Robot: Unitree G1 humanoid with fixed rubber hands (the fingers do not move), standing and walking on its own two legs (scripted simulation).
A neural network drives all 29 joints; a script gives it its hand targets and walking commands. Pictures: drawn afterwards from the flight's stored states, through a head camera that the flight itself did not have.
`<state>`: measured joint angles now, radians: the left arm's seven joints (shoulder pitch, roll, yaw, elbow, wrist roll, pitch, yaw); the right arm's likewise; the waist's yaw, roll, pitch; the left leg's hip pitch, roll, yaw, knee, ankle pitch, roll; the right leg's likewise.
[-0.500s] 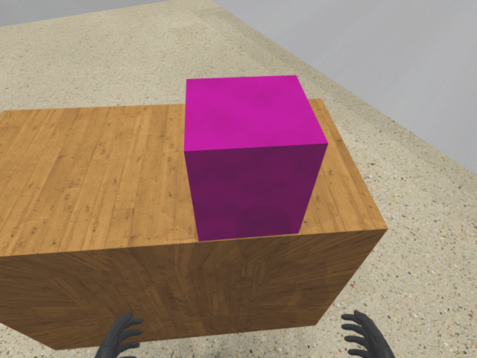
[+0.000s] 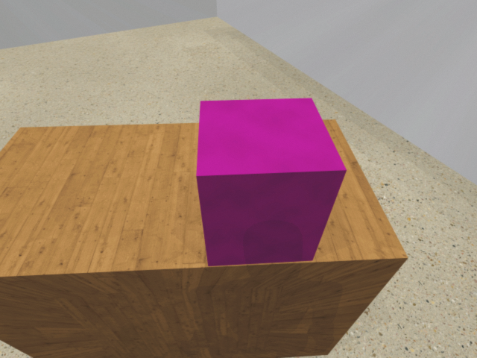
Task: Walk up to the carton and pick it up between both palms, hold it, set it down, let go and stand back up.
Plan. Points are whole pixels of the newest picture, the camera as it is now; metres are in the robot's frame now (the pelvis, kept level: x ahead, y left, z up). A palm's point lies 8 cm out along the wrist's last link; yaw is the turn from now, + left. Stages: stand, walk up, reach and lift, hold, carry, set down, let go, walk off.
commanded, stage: stand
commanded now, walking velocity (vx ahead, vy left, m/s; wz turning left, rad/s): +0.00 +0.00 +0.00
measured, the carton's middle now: (258, 184) +0.42 -0.03 +0.08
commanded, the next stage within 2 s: none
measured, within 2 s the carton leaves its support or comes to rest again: neither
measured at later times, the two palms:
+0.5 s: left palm out of the picture -0.08 +0.19 -0.15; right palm out of the picture -0.07 -0.18 -0.14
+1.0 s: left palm out of the picture -0.13 +0.19 -0.15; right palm out of the picture -0.11 -0.20 -0.15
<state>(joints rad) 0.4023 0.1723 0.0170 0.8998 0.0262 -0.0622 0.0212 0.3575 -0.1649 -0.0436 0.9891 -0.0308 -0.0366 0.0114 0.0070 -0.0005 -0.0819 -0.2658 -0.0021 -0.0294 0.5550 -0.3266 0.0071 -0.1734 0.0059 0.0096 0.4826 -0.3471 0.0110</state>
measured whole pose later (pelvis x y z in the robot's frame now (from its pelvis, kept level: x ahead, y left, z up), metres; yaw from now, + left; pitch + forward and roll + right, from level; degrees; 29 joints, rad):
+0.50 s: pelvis -0.02 +0.01 +0.00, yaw +0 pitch -1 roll -1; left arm 0.40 0.08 0.00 1.17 0.02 -0.02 0.04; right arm 0.39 -0.08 -0.01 1.14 -0.03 -0.01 -0.03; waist 0.00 0.00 -0.04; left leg -0.23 -0.02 -0.02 0.52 -0.28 0.02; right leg -0.14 -0.01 0.01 0.47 -0.31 0.03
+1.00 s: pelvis -0.06 +0.00 +0.00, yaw +0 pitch -1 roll -1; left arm 0.41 0.08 0.00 1.17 0.02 -0.01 0.04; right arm 0.38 -0.10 -0.01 1.14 -0.02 0.01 -0.03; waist 0.00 0.01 -0.03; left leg -0.29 -0.01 -0.03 0.50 -0.20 0.00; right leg -0.22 0.00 0.01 0.48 -0.25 0.01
